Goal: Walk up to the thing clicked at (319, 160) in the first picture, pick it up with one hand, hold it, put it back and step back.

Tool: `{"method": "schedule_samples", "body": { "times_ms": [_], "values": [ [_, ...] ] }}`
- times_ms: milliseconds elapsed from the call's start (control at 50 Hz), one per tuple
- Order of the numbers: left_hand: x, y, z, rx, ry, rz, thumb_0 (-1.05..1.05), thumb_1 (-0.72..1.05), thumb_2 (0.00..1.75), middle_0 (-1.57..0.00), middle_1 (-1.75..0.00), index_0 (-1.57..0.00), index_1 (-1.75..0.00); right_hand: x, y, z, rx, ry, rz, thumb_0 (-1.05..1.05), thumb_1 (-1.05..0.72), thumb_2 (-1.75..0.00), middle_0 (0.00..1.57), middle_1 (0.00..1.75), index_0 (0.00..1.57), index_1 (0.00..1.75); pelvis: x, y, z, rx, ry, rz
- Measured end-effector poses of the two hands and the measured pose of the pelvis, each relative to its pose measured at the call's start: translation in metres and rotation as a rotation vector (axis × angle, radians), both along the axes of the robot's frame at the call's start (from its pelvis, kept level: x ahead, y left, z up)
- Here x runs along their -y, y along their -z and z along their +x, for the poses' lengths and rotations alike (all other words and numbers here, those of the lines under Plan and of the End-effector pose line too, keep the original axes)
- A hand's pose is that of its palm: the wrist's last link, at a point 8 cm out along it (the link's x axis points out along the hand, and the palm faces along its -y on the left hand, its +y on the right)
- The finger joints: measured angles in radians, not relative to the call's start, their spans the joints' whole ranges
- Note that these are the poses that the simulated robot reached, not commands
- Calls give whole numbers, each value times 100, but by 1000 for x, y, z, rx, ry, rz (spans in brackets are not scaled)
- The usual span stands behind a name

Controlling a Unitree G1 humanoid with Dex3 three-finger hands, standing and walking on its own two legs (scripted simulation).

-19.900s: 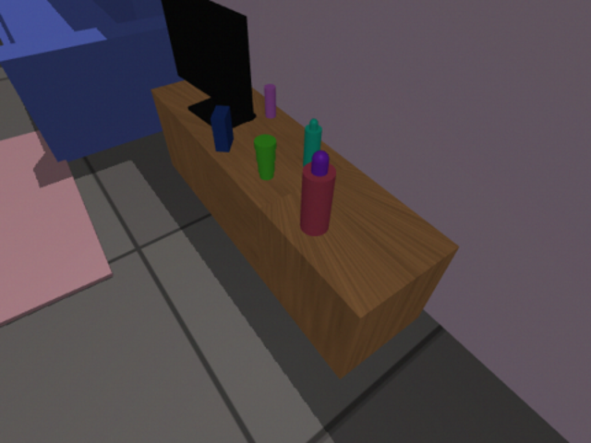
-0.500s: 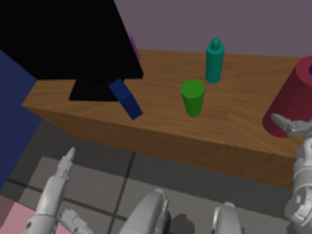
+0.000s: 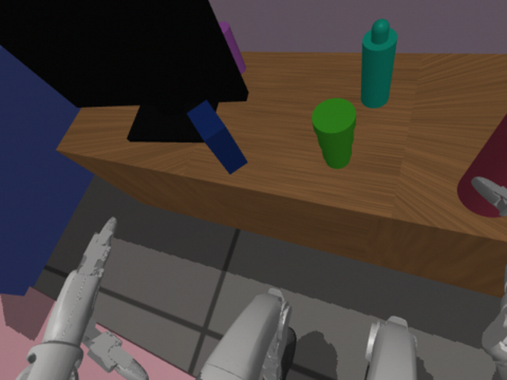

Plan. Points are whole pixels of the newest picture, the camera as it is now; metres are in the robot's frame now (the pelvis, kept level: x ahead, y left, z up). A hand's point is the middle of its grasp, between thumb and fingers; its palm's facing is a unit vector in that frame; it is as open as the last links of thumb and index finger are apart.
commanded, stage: loosen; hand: right
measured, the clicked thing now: out of the picture +0.50 -0.25 -0.01
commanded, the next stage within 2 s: open in 0.54 s
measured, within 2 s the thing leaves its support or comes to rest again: neither
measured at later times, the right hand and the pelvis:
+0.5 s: hand out of the picture +0.49 -0.26 -0.07, palm faces +0.33 +0.94 +0.00, open 11.9 cm; pelvis -0.01 +0.00 -0.01, yaw +0 degrees
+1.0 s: hand out of the picture +0.50 -0.27 -0.04, palm faces +0.33 +0.94 +0.02, open 12.1 cm; pelvis -0.01 +0.00 -0.01, yaw +0 degrees
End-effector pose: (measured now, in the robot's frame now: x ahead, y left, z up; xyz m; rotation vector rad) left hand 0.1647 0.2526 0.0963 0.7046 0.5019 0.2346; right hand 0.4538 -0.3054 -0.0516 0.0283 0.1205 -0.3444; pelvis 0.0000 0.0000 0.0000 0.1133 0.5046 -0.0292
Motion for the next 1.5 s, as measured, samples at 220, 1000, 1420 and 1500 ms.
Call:
{"method": "schedule_samples", "body": {
  "times_ms": [220, 1000, 1420, 1500],
  "values": [
    [-1, -6, -4, 29, 20, 38, -1, -52, 5, -7, -5, -6, -5, 1, 9, 2, 5, 2, -1, -1, 61, -104, 57, 99, 61, 101, 0, 9, -5, -7, -3, 3],
    [4, -8, -9, 50, 36, 33, -1, -52, 5, -7, -5, -7, -5, 6, -7, 11, 61, -9, -10, -1, 47, -46, 78, 66, 78, 65, 2, 15, -9, -11, 1, 5],
    [1, -4, -19, 17, -22, -6, -1, -52, 5, -7, -5, -6, -5, 45, -41, 10, 100, 39, -48, -1, 36, -31, 39, 38, 40, 38, 2, 7, -10, 2, -4, 6],
    [5, 7, -21, -31, -53, -63, -1, -53, 5, -7, -5, -6, -5, 70, -73, 9, 111, 65, -57, -1, 37, -24, 30, 29, 30, 29, 4, -4, -6, 10, 3, 9]
  ]
}}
